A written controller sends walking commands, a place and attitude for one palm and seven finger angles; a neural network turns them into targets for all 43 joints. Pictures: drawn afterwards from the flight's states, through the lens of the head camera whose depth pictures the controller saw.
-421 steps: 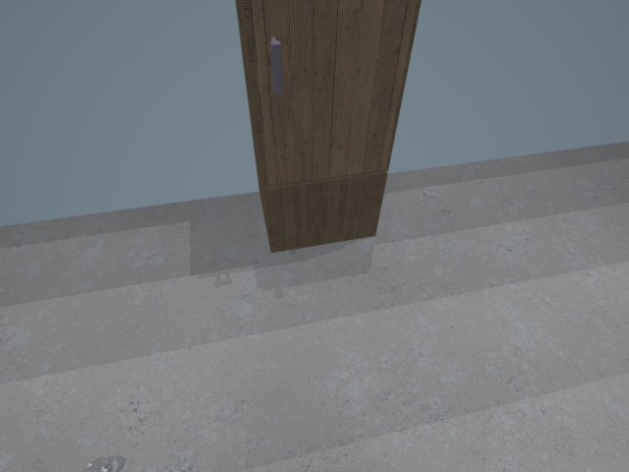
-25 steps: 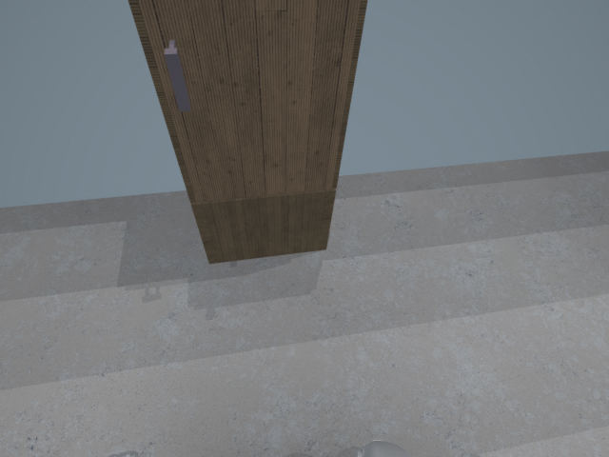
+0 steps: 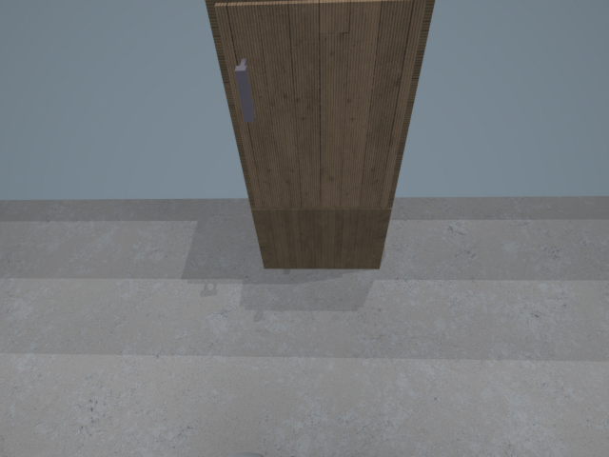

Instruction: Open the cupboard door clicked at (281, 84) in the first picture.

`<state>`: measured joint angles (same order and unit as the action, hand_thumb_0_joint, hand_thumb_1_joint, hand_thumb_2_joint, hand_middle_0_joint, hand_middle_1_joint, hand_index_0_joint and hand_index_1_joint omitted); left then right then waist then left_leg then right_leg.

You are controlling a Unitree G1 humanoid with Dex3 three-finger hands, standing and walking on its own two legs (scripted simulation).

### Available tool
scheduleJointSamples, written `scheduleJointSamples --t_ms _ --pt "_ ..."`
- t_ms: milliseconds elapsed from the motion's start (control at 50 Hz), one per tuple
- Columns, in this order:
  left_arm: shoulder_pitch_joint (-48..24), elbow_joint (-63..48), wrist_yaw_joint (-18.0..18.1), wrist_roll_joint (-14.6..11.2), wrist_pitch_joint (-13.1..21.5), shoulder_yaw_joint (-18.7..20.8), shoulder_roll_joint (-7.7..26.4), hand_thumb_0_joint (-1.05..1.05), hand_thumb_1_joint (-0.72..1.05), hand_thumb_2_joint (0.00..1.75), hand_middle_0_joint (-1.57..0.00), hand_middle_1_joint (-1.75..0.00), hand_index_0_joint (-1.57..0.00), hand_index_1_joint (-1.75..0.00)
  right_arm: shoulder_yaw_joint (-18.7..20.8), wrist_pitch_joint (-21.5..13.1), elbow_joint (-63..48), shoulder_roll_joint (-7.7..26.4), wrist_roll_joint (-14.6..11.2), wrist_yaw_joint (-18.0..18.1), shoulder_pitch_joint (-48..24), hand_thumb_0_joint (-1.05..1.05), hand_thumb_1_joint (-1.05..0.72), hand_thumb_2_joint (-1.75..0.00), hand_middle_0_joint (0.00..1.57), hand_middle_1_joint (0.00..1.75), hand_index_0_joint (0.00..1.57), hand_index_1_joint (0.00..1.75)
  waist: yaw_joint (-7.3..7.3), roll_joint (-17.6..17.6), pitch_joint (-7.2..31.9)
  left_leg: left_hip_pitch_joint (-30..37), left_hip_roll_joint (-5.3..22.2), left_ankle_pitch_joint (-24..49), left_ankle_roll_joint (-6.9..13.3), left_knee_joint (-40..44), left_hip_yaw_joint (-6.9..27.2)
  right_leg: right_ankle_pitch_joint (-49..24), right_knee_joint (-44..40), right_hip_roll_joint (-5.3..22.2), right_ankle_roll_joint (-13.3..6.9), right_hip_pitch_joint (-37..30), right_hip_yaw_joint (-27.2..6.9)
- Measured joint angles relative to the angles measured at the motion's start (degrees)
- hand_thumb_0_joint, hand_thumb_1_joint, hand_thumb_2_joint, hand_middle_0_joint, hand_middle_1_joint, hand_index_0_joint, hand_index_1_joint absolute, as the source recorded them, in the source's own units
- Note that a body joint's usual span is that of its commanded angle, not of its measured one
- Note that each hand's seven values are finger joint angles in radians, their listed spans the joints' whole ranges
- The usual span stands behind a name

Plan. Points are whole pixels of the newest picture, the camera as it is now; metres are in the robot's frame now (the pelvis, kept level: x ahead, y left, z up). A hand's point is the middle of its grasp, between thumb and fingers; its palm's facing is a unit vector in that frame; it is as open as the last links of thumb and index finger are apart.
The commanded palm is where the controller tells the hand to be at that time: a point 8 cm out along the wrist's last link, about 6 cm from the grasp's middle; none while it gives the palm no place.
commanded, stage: take the last steps up to it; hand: left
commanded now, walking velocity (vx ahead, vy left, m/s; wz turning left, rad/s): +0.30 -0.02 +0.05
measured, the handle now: (246, 90) +0.85 +0.20 +0.04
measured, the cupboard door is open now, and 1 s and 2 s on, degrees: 0 0 0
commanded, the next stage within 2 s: come to a stop and stand still in 0.86 s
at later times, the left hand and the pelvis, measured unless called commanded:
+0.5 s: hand out of the picture +0.14 +0.22 -0.18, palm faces +0.02 -0.99 -0.16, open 7.4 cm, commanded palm none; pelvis +0.09 +0.03 +0.00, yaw +0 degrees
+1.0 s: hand (223, 379) +0.27 +0.18 -0.19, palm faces +0.11 -0.98 -0.15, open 7.3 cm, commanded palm none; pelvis +0.27 +0.00 -0.01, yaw +2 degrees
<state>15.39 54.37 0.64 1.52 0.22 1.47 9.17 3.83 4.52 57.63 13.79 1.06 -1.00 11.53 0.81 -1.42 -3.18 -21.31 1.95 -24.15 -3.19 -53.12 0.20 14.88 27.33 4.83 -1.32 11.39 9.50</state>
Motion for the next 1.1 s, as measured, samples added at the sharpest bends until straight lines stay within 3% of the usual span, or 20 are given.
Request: scheduleJointSamples --t_ms 60,120,200,260,340,460,580,620,660,700,740,780,840,980,1020,1100 --pt "2.05 2.14 -0.28 0.24 0.31 0.3 0.64 0.0 0.9 0.9 -0.21 -0.29 -0.2 -0.3 -0.53 -0.89 0.44 -0.77 0.03 -0.19 -0.27 0.0 -0.91 -0.9 0.19 0.3 0.19 0.3 1.21 0.98 0.6 3.5 0.37 -0.95 1.07 8.26 -2.09 -0.1 -0.46 0.27 0.68 -0.28 0.72" --pt "4.63 4.74 -0.46 -0.09 -0.05 0.72 1.61 0.0 0.9 0.9 -0.21 -0.29 -0.2 -0.3 -1.28 -2.78 0.3 -1.73 0.02 -0.11 -0.02 0.0 -0.91 -0.9 0.19 0.3 0.19 0.3 1.86 1.75 1.76 9.08 0.34 2.48 2.24 20.44 -4.37 1.06 1.21 0.32 1.79 0.03 1.31" --pt "6.69 8.43 -0.77 -0.18 -2.25 1.15 2.76 0.01 0.9 0.9 -0.2 -0.29 -0.2 -0.29 -2.06 -5.21 0.34 -4.04 0.44 0.7 1.31 0.0 -0.91 -0.9 0.19 0.3 0.2 0.3 1.37 3.27 2.53 11.57 -0.1 5.11 4.51 22.78 -5.15 10.95 15.92 -0.38 2.11 5.3 -2.0" --pt "6.23 9.56 -1.64 0.04 -2.51 1.38 2.85 0.01 0.9 0.9 -0.2 -0.29 -0.19 -0.29 -2.12 -6.11 0.97 -4.69 0.32 1.79 4.12 0.0 -0.92 -0.9 0.2 0.3 0.2 0.3 0.29 3.09 2.72 15.06 -0.36 5.98 4.77 27.44 -4.87 7.74 27.26 -0.72 2.27 10.99 -3.77" --pt "3.82 8.71 -2.22 -0.05 -1.67 1.53 2.72 0.01 0.91 0.9 -0.2 -0.29 -0.19 -0.29 -2.58 -6.77 3.32 -5.15 -0.05 2.22 7.97 0.0 -0.93 -0.9 0.2 0.3 0.2 0.3 0.05 3.11 2.18 19.36 -1.07 7.97 5.03 33.64 -4.79 1.15 31.75 0.34 3.31 16.83 -5.22" --pt "-1.45 7.07 -2.37 -0.36 -1.71 1.63 2.24 0.01 0.91 0.9 -0.2 -0.29 -0.19 -0.29 -2.56 -7.11 6.49 -6.49 0.02 2.54 12.69 0.0 -0.91 -0.9 0.2 0.3 0.2 0.3 -1.3 2.97 0.98 23.88 -1.21 6.8 4.23 37.09 -5.36 -2.69 25.61 1.57 4.01 20.34 -5.09" --pt "-7.31 5.02 -2.74 -0.64 -0.7 1.64 1.62 0.01 0.91 0.9 -0.2 -0.29 -0.19 -0.29 -2.02 -6.82 8.61 -6.62 0.62 2.38 15.31 0.0 -0.91 -0.9 0.2 0.3 0.2 0.3 -4.09 1.31 -0.77 26.37 0.92 0.91 1.69 33.61 -6.0 -2.19 11.16 -0.13 1.66 15.88 -2.96" --pt "-8.44 3.86 -2.8 -0.5 1.09 1.6 1.84 0.01 0.91 0.9 -0.2 -0.29 -0.19 -0.29 -1.93 -6.58 9.35 -6.75 0.35 2.11 16.38 0.0 -0.9 -0.9 0.2 0.3 0.2 0.3 -4.08 1.1 -0.88 24.28 2.12 -3.46 1.32 25.71 -5.75 -5.04 5.9 -1.09 0.14 12.01 -2.18" --pt "-9.47 3.18 -2.26 -0.61 2.89 1.75 1.37 0.0 0.91 0.9 -0.2 -0.29 -0.19 -0.29 -1.84 -5.71 9.84 -6.48 -0.39 1.85 15.25 0.0 -0.9 -0.9 0.2 0.3 0.2 0.3 -3.52 0.33 -1.79 16.69 2.84 -6.25 3.0 6.61 -3.37 -4.75 9.59 -1.73 -1.09 12.43 -1.33" --pt "-9.17 2.98 -1.81 -0.85 3.17 1.47 0.66 0.0 0.91 0.9 -0.2 -0.29 -0.19 -0.29 -1.37 -4.87 9.4 -5.8 -0.55 1.63 13.22 0.0 -0.9 -0.9 0.2 0.3 0.2 0.3 -3.05 -0.29 -1.8 8.49 2.49 -4.66 4.34 -9.4 -1.56 -1.75 9.62 -2.41 -1.53 10.69 -0.61" --pt "-7.97 3.45 -1.12 -0.77 2.81 1.17 -0.06 0.0 0.9 0.9 -0.2 -0.29 -0.2 -0.29 -0.96 -4.54 8.0 -4.99 -0.15 1.45 10.72 0.0 -0.91 -0.9 0.2 0.3 0.2 0.3 -2.89 -0.58 -1.13 1.83 3.04 -0.49 4.5 -15.51 -1.91 -1.57 6.51 -3.02 -1.28 8.01 -0.11" --pt "-6.39 4.15 -0.21 -0.88 2.74 1.48 -0.53 0.0 0.92 0.9 -0.2 -0.29 -0.2 -0.29 -0.74 -4.6 6.07 -4.35 0.17 1.38 8.16 0.0 -0.91 -0.9 0.2 0.3 0.2 0.3 -2.9 -0.66 -0.21 -2.88 3.88 2.56 3.95 -14.22 -2.65 -2.38 2.87 -3.6 -1.22 5.39 0.34" --pt "-4.2 5.21 0.21 -0.54 2.64 1.54 0.31 -0.01 0.94 0.9 -0.21 -0.29 -0.2 -0.3 -0.57 -4.9 3.25 -3.99 0.29 1.21 4.77 0.0 -0.91 -0.9 0.19 0.3 0.19 0.3 -2.57 -0.37 1.18 -6.21 4.7 4.85 2.92 -5.8 -4.05 -2.75 -1.16 -4.18 -1.3 2.21 0.75" --pt "0.81 7.92 -0.53 -0.48 2.03 1.06 0.71 0.0 0.92 0.9 -0.2 -0.29 -0.2 -0.29 -1.16 -6.37 0.53 -3.98 0.18 0.6 -0.6 0.0 -0.92 -0.9 0.19 0.3 0.19 0.3 -0.09 0.58 2.17 -0.93 3.58 10.27 2.22 16.54 -6.33 1.52 -1.21 -4.48 0.42 -3.04 0.8" --pt "2.2 8.65 -0.42 -0.72 1.28 0.99 0.77 0.0 0.92 0.9 -0.2 -0.29 -0.2 -0.29 -1.63 -7.17 0.59 -4.4 0.23 0.77 -1.17 0.0 -0.91 -0.9 0.19 0.3 0.19 0.3 0.41 1.59 2.25 1.56 2.58 12.53 3.45 19.49 -6.85 4.79 2.76 -3.53 1.27 -2.9 0.27" --pt "2.45 10.06 0.47 -1.14 -0.61 0.26 0.57 0.0 0.91 0.9 -0.2 -0.29 -0.19 -0.29 -3.33 -6.82 1.43 -6.27 0.11 2.22 -2.68 0.0 -0.91 -0.9 0.19 0.3 0.19 0.3 1.37 3.77 1.37 4.59 0.76 10.36 6.24 21.25 -8.83 13.12 12.97 -2.22 2.63 0.99 -3.94"
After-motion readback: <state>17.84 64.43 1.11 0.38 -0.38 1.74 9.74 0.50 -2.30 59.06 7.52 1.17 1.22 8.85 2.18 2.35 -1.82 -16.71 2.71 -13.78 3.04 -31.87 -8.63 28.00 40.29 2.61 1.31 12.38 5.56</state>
